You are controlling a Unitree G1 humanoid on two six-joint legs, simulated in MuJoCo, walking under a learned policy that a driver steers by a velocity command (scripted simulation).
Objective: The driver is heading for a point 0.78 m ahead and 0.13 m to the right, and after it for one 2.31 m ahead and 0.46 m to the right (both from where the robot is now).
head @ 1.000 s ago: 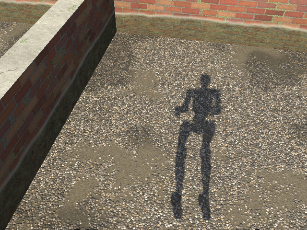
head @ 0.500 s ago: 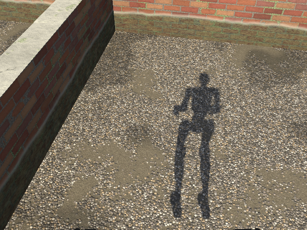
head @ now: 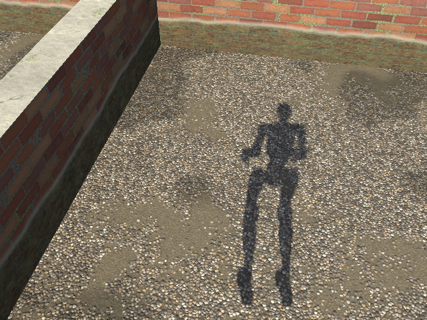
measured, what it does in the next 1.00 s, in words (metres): stands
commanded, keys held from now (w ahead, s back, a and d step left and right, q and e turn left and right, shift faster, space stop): w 0.74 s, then no key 0.26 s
